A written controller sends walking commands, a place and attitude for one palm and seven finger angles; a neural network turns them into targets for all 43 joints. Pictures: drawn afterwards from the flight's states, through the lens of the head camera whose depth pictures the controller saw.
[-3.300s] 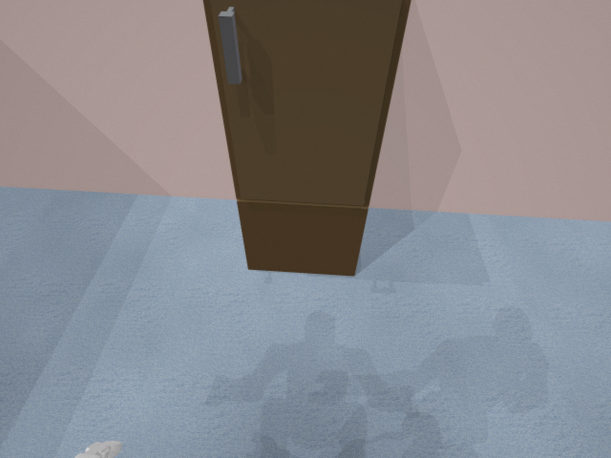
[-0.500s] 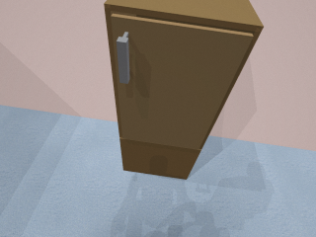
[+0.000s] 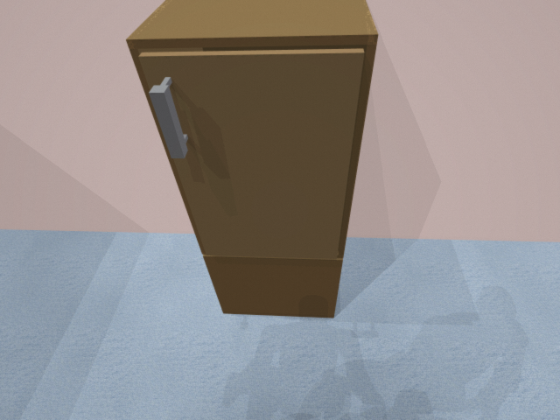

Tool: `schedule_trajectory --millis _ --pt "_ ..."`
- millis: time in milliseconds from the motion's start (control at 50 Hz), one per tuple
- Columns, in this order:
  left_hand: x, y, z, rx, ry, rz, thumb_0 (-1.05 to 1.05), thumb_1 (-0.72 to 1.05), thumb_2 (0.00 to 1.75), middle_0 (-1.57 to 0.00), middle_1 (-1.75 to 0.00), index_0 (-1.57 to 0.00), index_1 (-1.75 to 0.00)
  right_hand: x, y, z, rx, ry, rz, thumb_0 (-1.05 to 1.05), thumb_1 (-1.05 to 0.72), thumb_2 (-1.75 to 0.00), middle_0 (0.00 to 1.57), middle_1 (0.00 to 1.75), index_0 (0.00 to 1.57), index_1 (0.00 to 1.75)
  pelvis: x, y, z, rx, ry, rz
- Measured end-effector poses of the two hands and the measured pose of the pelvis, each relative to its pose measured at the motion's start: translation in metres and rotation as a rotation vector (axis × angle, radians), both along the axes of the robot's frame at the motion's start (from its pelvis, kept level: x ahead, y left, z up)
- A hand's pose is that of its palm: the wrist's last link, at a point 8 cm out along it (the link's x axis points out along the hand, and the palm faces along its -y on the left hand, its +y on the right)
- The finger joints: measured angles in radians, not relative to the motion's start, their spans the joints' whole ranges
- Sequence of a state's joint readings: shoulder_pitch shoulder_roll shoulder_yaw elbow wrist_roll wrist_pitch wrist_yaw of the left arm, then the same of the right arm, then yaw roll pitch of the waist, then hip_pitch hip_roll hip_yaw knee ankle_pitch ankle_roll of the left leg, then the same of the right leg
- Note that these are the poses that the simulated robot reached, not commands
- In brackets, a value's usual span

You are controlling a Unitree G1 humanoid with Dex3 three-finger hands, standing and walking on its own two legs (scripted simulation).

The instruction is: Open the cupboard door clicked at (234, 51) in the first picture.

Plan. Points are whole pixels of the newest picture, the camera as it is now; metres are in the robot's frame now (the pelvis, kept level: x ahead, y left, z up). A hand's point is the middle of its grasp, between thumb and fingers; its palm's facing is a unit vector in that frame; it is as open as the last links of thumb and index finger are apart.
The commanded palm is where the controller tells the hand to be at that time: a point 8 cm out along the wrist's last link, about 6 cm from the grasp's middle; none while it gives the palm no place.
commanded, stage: come to a stop and stand still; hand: left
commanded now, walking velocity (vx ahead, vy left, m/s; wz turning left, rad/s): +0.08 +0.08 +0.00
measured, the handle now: (173, 118) +0.60 +0.24 +0.14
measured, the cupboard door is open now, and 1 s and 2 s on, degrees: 0 0 0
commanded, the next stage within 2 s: look again from close up in 0.72 s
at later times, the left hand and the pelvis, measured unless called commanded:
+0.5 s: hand out of the picture -0.01 +0.21 -0.18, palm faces +0.06 -0.98 -0.17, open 7.3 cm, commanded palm none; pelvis +0.00 +0.05 +0.00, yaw +1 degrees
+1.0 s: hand out of the picture -0.01 +0.22 -0.18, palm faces +0.04 -0.98 -0.20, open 7.3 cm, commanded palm none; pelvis +0.00 +0.05 -0.01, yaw +2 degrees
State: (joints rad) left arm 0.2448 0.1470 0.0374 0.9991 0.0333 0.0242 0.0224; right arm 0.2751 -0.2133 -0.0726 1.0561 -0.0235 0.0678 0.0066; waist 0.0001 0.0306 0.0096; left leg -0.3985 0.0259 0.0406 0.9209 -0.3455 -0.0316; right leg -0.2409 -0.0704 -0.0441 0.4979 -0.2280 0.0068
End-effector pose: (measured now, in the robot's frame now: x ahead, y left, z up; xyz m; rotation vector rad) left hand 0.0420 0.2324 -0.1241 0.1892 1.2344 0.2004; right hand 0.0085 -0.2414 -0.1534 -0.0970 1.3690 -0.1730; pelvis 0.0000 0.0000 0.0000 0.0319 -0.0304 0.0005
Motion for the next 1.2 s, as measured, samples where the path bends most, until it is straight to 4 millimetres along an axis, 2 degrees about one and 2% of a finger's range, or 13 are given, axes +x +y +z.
schedule_trajectory --millis 120,240,320,380,500,600,880,1060,1200 --pt "-0.017 0.014 -0.004 -0.014 0.010 0.043 0.00 0.91 0.90 -0.20 -0.30 -0.21 -0.30 -0.017 0.009 0.009 -0.024 0.052 0.032 0.01 -0.91 -0.90 0.19 0.30 0.20 0.30 -0.005 0.010 0.002 -0.010 0.021 0.019" --pt "-0.044 0.038 -0.027 -0.050 0.101 0.082 0.00 0.91 0.90 -0.20 -0.30 -0.21 -0.30 -0.019 0.035 0.012 -0.065 0.037 0.051 0.01 -0.91 -0.90 0.19 0.30 0.20 0.30 -0.009 0.031 -0.006 -0.033 0.031 0.026" --pt "-0.054 0.041 -0.027 -0.067 0.161 0.071 0.00 0.91 0.90 -0.20 -0.30 -0.20 -0.30 -0.015 0.057 0.016 -0.047 0.033 0.052 0.01 -0.91 -0.90 0.19 0.30 0.20 0.30 -0.005 0.037 -0.001 -0.022 0.033 0.019" --pt "-0.057 0.038 -0.028 -0.073 0.174 0.067 0.00 0.91 0.90 -0.19 -0.30 -0.20 -0.30 -0.011 0.067 0.010 -0.030 0.038 0.058 0.01 -0.92 -0.90 0.20 0.30 0.20 0.30 -0.001 0.039 -0.003 -0.006 0.033 0.018" --pt "-0.058 0.025 -0.023 -0.097 0.185 0.053 0.00 0.91 0.90 -0.19 -0.30 -0.20 -0.30 -0.005 0.071 0.007 -0.020 0.042 0.043 0.02 -0.94 -0.90 0.20 0.30 0.20 0.30 0.003 0.046 0.000 -0.031 0.020 0.016" --pt "-0.058 0.023 -0.025 -0.107 0.198 0.046 0.01 0.92 0.90 -0.20 -0.30 -0.20 -0.30 -0.005 0.071 0.010 -0.028 0.032 0.040 0.02 -0.93 -0.90 0.20 0.30 0.20 0.30 0.004 0.047 0.002 -0.034 0.013 0.014" --pt "-0.058 0.029 -0.026 -0.086 0.174 0.032 0.00 0.91 0.90 -0.20 -0.30 -0.20 -0.30 -0.017 0.079 0.009 -0.008 0.050 0.055 0.01 -0.92 -0.90 0.20 0.30 0.20 0.30 0.000 0.050 0.000 -0.043 0.019 0.023" --pt "-0.056 0.041 -0.020 -0.045 0.161 0.029 0.00 0.91 0.90 -0.20 -0.30 -0.20 -0.30 -0.011 0.081 -0.003 0.019 0.005 0.077 0.02 -0.92 -0.90 0.19 0.30 0.20 0.30 0.001 0.052 -0.005 -0.031 0.012 0.026" --pt "-0.046 0.037 -0.016 -0.033 0.146 0.023 0.00 0.91 0.90 -0.20 -0.30 -0.20 -0.30 -0.006 0.074 -0.005 0.026 0.003 0.075 0.02 -0.92 -0.90 0.19 0.30 0.20 0.30 0.004 0.046 -0.004 -0.022 0.010 0.018"
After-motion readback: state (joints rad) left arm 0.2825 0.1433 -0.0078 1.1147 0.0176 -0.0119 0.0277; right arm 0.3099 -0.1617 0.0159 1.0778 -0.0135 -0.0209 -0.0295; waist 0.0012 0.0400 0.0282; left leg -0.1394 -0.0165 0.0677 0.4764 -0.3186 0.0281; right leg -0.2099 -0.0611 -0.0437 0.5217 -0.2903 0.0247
